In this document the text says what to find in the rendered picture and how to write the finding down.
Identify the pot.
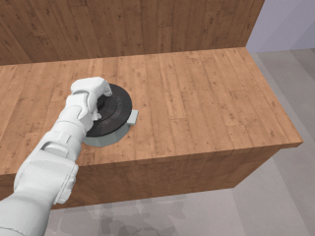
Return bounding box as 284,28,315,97
63,107,139,148

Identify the robot left hand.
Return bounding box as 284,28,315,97
70,77,112,121

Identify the lid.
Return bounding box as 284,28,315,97
86,83,133,138

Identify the table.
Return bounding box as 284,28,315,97
0,0,304,210

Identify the knob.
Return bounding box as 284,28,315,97
96,96,105,110

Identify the robot left upper arm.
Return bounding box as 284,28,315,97
0,149,79,236

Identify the left robot forearm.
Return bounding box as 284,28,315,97
14,88,97,192

